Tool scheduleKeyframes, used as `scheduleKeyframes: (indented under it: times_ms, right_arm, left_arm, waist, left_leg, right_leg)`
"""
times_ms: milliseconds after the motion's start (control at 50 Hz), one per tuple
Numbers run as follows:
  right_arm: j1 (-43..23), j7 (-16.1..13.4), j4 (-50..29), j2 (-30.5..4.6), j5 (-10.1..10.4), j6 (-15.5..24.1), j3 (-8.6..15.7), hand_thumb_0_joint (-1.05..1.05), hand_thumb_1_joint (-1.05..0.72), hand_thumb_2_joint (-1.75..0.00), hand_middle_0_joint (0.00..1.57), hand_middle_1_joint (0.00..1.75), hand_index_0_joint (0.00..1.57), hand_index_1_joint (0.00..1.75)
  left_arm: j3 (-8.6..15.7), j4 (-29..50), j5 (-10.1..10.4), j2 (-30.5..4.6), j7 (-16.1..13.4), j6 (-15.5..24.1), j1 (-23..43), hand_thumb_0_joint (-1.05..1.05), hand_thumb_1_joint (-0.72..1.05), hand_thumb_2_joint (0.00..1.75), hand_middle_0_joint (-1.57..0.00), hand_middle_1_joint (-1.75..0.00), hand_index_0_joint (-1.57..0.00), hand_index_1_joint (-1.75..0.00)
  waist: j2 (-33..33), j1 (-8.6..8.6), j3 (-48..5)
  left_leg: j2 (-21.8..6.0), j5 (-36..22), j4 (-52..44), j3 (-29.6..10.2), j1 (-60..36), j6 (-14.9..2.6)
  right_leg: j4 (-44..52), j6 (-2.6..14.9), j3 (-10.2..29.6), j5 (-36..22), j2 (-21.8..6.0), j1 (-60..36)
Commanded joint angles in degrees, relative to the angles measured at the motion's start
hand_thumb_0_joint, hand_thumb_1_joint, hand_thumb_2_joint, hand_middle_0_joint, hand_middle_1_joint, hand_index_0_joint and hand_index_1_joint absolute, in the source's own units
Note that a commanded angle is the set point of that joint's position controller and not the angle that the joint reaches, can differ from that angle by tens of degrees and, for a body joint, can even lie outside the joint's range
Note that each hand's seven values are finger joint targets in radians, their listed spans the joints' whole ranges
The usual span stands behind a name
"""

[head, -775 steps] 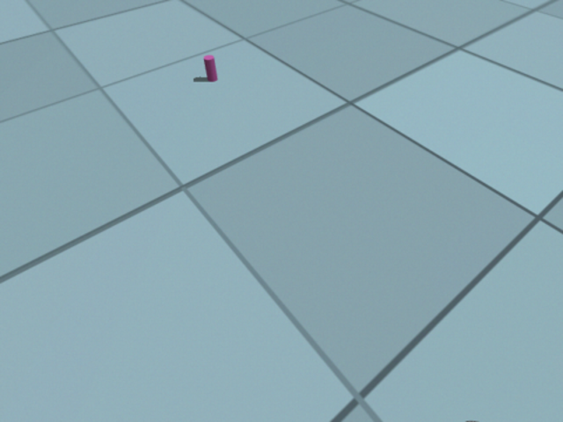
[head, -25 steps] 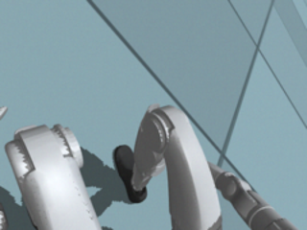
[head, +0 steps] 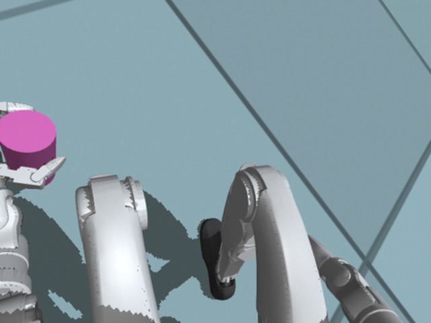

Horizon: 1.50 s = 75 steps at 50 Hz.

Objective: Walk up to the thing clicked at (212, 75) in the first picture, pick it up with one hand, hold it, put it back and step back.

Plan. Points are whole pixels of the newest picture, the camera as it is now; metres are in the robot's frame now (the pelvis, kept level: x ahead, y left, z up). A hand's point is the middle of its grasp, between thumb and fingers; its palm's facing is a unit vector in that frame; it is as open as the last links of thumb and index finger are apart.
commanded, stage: settle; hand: left
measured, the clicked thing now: (31, 154) +0.37 +0.29 -0.13
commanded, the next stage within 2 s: lift in 1.16 s
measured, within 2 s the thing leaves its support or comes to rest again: neither
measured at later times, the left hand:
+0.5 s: hand (28, 132) +0.38 +0.27 -0.03, palm faces +0.25 -0.96 -0.07, open 10.5 cm
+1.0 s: hand (24, 125) +0.37 +0.27 +0.01, palm faces +0.27 -0.96 -0.06, open 10.5 cm
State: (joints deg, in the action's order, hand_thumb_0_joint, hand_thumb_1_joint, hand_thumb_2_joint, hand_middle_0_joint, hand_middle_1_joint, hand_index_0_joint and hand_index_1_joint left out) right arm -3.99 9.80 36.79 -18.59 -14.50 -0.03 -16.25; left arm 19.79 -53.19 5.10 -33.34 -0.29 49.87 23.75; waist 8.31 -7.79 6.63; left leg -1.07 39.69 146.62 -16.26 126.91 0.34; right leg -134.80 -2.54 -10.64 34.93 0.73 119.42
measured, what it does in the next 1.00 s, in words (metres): rises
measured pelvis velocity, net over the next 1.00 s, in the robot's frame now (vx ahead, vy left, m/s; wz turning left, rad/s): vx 0.02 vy -0.02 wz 0.14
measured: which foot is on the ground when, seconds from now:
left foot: down 0.00-1.00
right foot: down 0.00-1.00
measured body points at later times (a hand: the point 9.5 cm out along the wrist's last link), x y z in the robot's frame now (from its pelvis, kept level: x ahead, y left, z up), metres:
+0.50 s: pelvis +0.02 -0.01 +0.03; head +0.22 +0.08 +0.42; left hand +0.36 +0.33 -0.03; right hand +0.22 -0.25 -0.08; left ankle +0.09 +0.12 -0.27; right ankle +0.14 -0.13 -0.27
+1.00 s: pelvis +0.02 -0.02 +0.06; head +0.21 +0.06 +0.46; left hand +0.35 +0.32 +0.02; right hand +0.22 -0.26 -0.07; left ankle +0.09 +0.12 -0.27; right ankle +0.14 -0.13 -0.27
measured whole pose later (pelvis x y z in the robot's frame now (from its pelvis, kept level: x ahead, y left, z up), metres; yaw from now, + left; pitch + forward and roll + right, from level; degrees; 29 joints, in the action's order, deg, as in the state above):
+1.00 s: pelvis +0.02 -0.02 +0.06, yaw +8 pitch +31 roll -4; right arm 2.1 3.4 38.7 -16.4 -4.2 1.0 -1.4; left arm 21.1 -40.4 9.6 -20.0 12.1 34.4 21.8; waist 1.3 -4.3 -6.2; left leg -1.4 40.2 132.1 -6.3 123.6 1.7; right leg -128.9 -0.2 -3.1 38.6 -1.7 121.7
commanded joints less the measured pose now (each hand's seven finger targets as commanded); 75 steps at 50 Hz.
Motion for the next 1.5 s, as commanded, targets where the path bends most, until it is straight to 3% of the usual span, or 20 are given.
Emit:
scheduleKeyframes:
  times_ms: [0, 140, 260, 340, 420, 480, 680, 740, 840, 900, 920, 940, 960, 1020, 1240, 1280, 1300, 1340, 1420, 1480]
  right_arm:
    - [4.26, -1.34, -1.98, -16.95, 2.42, -0.48, 8.7, 0.0, -0.89, -0.9, 0.2, 0.3, 0.2, 0.3]
    - [5.86, -2.66, -2.68, -14.67, 5.86, -0.61, 11.36, 0.0, -0.9, -0.9, 0.2, 0.3, 0.2, 0.3]
    - [7.69, -4.15, -2.96, -12.9, 7.43, -0.82, 13.57, 0.0, -0.91, -0.91, 0.2, 0.3, 0.2, 0.3]
    - [8.69, -5.07, -2.63, -11.93, 8.3, -0.4, 14.53, 0.0, -0.91, -0.91, 0.2, 0.3, 0.2, 0.3]
    - [10.14, -5.72, -1.99, -10.97, 8.62, -0.15, 15.78, 0.0, -0.91, -0.91, 0.2, 0.3, 0.2, 0.3]
    - [10.29, -5.92, -2.05, -10.8, 9.04, 0.06, 16.32, 0.0, -0.91, -0.91, 0.2, 0.3, 0.2, 0.3]
    - [10.77, -6.53, -2.44, -10.01, 10.19, 0.65, 18.05, 0.0, -0.91, -0.91, 0.2, 0.3, 0.2, 0.3]
    - [10.35, -6.65, -2.81, -10.1, 10.66, 0.88, 18.34, 0.0, -0.91, -0.91, 0.2, 0.3, 0.2, 0.3]
    - [10.55, -7.11, -2.69, -9.63, 10.63, 1.41, 19.05, 0.0, -0.9, -0.9, 0.2, 0.3, 0.2, 0.3]
    - [10.33, -7.18, -2.48, -8.92, 10.52, 2.03, 19.03, 0.0, -0.9, -0.9, 0.2, 0.3, 0.2, 0.3]
    - [10.67, -7.16, -1.96, -8.89, 10.35, 2.28, 18.85, 0.0, -0.9, -0.9, 0.2, 0.3, 0.2, 0.3]
    - [10.94, -7.26, -1.98, -8.93, 10.43, 2.53, 19.23, 0.0, -0.9, -0.9, 0.2, 0.3, 0.2, 0.3]
    - [10.7, -7.31, -1.89, -8.89, 10.55, 2.56, 18.94, 0.0, -0.91, -0.9, 0.2, 0.3, 0.2, 0.3]
    - [11.28, -7.4, -1.55, -9.01, 10.6, 2.72, 19.24, 0.0, -0.9, -0.9, 0.2, 0.3, 0.2, 0.3]
    - [11.72, -7.48, -1.57, -8.76, 11.02, 3.05, 19.38, 0.0, -0.9, -0.9, 0.2, 0.3, 0.2, 0.3]
    - [11.91, -7.49, -1.82, -8.86, 11.06, 3.18, 19.53, 0.0, -0.93, -0.91, 0.2, 0.3, 0.2, 0.3]
    - [12.62, -7.63, -1.31, -8.97, 10.99, 3.17, 19.76, 0.0, -0.92, -0.91, 0.2, 0.3, 0.2, 0.3]
    - [12.28, -7.67, -2.33, -9.05, 11.4, 3.03, 19.73, 0.0, -0.93, -0.91, 0.2, 0.3, 0.2, 0.3]
    - [13.44, -8.1, -2.26, -9.01, 11.81, 3.21, 20.24, 0.0, -0.92, -0.9, 0.2, 0.3, 0.2, 0.3]
    - [12.98, -8.43, -2.82, -8.6, 12.35, 3.61, 20.04, 0.0, -0.92, -0.9, 0.2, 0.3, 0.2, 0.3]
  left_arm:
    - [-0.63, 17.87, 2.64, -4.79, 2.76, 3.91, 16.53, 0.0, 0.14, 1.28, -1.31, -1.45, -1.31, -1.47]
    - [1.67, 19.52, 5.22, -4.16, 6.34, -0.14, 15.89, 0.0, 0.12, 1.28, -1.32, -1.45, -1.31, -1.48]
    - [4.33, 27.29, 6.43, -5.3, 8.24, -2.51, 13.83, 0.0, 0.11, 1.25, -1.29, -1.42, -1.28, -1.45]
    - [3.93, 30.0, 7.4, -3.6, 9.16, -3.67, 16.24, 0.0, 0.11, 1.25, -1.29, -1.41, -1.28, -1.44]
    - [5.08, 32.53, 7.3, -4.51, 10.11, -4.63, 16.2, 0.0, 0.11, 1.24, -1.3, -1.4, -1.28, -1.44]
    - [4.21, 29.7, 7.63, -1.62, 11.15, -5.97, 12.87, 0.0, 0.16, 1.24, -1.28, -1.39, -1.26, -1.42]
    - [6.12, 29.4, 7.66, -0.65, 12.45, -8.24, 13.12, 0.0, 0.2, 1.31, -1.36, -1.47, -1.35, -1.5]
    - [5.31, 26.65, 7.66, 1.85, 12.49, -8.83, 11.62, 0.0, 0.2, 1.32, -1.35, -1.46, -1.34, -1.49]
    - [6.79, 31.58, 7.12, -1.61, 12.4, -8.33, 16.16, 0.0, 0.22, 1.32, -1.35, -1.47, -1.35, -1.49]
    - [4.86, 28.94, 7.3, 1.55, 12.52, -8.61, 14.24, 0.0, 0.24, 1.34, -1.35, -1.47, -1.34, -1.5]
    - [4.54, 31.99, 7.5, 0.82, 12.46, -8.06, 18.59, 0.0, 0.24, 1.35, -1.35, -1.48, -1.34, -1.5]
    - [6.61, 32.76, 7.7, -0.96, 12.09, -7.96, 19.12, 0.0, 0.23, 1.34, -1.34, -1.47, -1.34, -1.49]
    - [4.99, 29.2, 7.58, 0.9, 12.4, -8.46, 16.55, 0.0, 0.22, 1.34, -1.35, -1.47, -1.34, -1.49]
    - [6.02, 30.61, 7.24, -0.71, 12.13, -8.09, 18.4, 0.0, 0.22, 1.34, -1.33, -1.45, -1.32, -1.48]
    - [5.63, 23.96, 6.77, 1.48, 12.87, -8.74, 16.45, 0.0, 0.22, 1.35, -1.3, -1.45, -1.31, -1.47]
    - [5.58, 22.97, 6.67, 2.0, 13.1, -8.58, 15.59, 0.0, 0.15, 1.25, -1.27, -1.43, -1.28, -1.44]
    - [7.3, 26.8, 6.55, -0.96, 12.99, -8.17, 18.1, 0.0, 0.13, 1.24, -1.24, -1.41, -1.25, -1.41]
    - [5.47, 25.42, 6.7, 1.38, 13.66, -8.9, 14.21, 0.0, 0.13, 1.21, -1.23, -1.39, -1.25, -1.39]
    - [6.9, 33.96, 7.1, -2.27, 13.93, -9.38, 17.07, 0.0, 0.14, 1.19, -1.21, -1.37, -1.23, -1.36]
    - [4.78, 35.89, 8.12, 0.4, 14.49, -10.68, 16.27, 0.0, 0.15, 1.2, -1.22, -1.37, -1.24, -1.37]
  waist:
    - [-28.66, -2.74, -36.07]
    - [-23.71, -0.32, -39.23]
    - [-24.12, 2.74, -47.74]
    - [-23.36, 1.54, -49.14]
    - [-21.5, 2.2, -51.55]
    - [-19.63, 2.18, -51.03]
    - [-18.32, 4.29, -52.1]
    - [-17.53, 4.05, -50.16]
    - [-19.05, 4.58, -53.04]
    - [-16.29, 3.37, -50.9]
    - [-18.08, 3.02, -51.77]
    - [-17.48, 3.9, -53.39]
    - [-18.83, 3.7, -52.26]
    - [-18.58, 3.93, -51.96]
    - [-16.55, 4.19, -50.4]
    - [-15.66, 3.65, -50.35]
    - [-16.48, 4.79, -53.05]
    - [-17.1, 4.79, -53.03]
    - [-18.65, 5.2, -57.28]
    - [-18.9, 4.25, -56.16]
  left_leg:
    - [-0.7, -0.51, -24.22, 4.42, -25.74, 0.93]
    - [0.41, 1.73, -24.62, 7.7, -21.34, -0.6]
    - [0.48, -4.5, -25.33, 9.97, -25.07, -0.58]
    - [0.54, -5.82, -25.4, 10.82, -25.14, -0.86]
    - [0.37, -8.14, -25.46, 11.47, -25.8, -1.03]
    - [0.49, -9.19, -26.03, 11.92, -25.27, -1.19]
    - [0.75, -9.59, -28.71, 12.81, -26.99, -1.06]
    - [0.76, -9.1, -30.07, 12.48, -27.8, -0.96]
    - [0.81, -7.91, -30.75, 13.06, -29.78, -0.97]
    - [0.91, -5.63, -30.75, 13.59, -27.65, -1.44]
    - [0.88, -5.87, -30.65, 13.74, -27.73, -1.36]
    - [0.93, -5.58, -30.74, 13.89, -28.61, -1.41]
    - [0.88, -6.75, -31.58, 13.57, -29.69, -1.08]
    - [0.82, -5.77, -32.1, 13.59, -30.27, -1.01]
    - [1.27, -5.06, -33.66, 14.16, -29.41, -1.39]
    - [1.28, -5.58, -33.46, 14.04, -29.02, -1.5]
    - [1.27, -7.04, -33.26, 14.41, -30.41, -1.5]
    - [1.42, -8.01, -34.86, 14.06, -32.37, -1.29]
    - [1.27, -9.37, -35.89, 14.06, -35.54, -1.26]
    - [1.3, -8.63, -37.23, 13.83, -35.83, -1.31]
  right_leg:
    - [8.89, 4.7, -3.03, -5.35, 2.09, -8.69]
    - [11.94, 4.61, -0.5, -2.32, 1.7, -11.11]
    - [12.64, 4.79, 2.11, -5.52, 1.25, -15.05]
    - [13.86, 4.71, 3.59, -6.65, 0.94, -16.03]
    - [15.34, 4.48, 4.96, -8.16, 0.75, -18.56]
    - [15.98, 4.33, 5.28, -8.67, 0.47, -19.61]
    - [17.52, 4.62, 5.16, -7.58, 0.07, -19.54]
    - [17.71, 4.85, 4.78, -6.62, 0.01, -17.29]
    - [18.77, 4.84, 5.77, -5.6, -0.32, -17.92]
    - [20.56, 4.49, 6.47, -3.81, -0.17, -18.76]
    - [20.38, 4.49, 6.74, -4.34, -0.26, -19.73]
    - [20.88, 4.49, 7.12, -3.89, -0.34, -19.86]
    - [20.24, 4.72, 6.67, -4.72, -0.42, -18.91]
    - [20.74, 4.89, 6.75, -3.52, -0.37, -17.9]
    - [21.99, 4.87, 6.49, -2.55, -0.44, -18.74]
    - [22.2, 4.78, 6.38, -3.24, -0.44, -19.13]
    - [22.31, 4.81, 6.86, -4.51, -0.44, -20.6]
    - [22.29, 5.01, 6.6, -4.88, -0.57, -20.11]
    - [23.22, 5.06, 7.1, -6.11, -0.53, -22.38]
    - [24.41, 5.11, 7.33, -5.64, -0.65, -22.54]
